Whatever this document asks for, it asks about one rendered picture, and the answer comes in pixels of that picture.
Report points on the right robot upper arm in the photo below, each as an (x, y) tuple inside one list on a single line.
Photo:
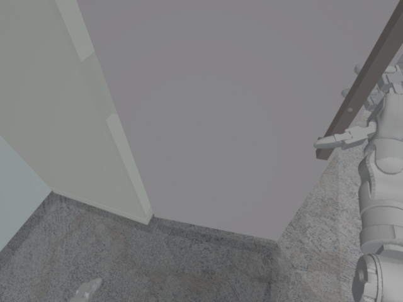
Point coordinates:
[(378, 279)]

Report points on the right robot hand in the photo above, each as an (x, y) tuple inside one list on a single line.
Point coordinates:
[(387, 111)]

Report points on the right robot forearm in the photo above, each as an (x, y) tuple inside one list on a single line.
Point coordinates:
[(381, 198)]

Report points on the left robot hand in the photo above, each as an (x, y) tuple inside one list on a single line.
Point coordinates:
[(86, 290)]

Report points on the fridge door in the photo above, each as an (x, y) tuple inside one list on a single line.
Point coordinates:
[(221, 101)]

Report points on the handle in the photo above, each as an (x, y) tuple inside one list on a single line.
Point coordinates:
[(382, 54)]

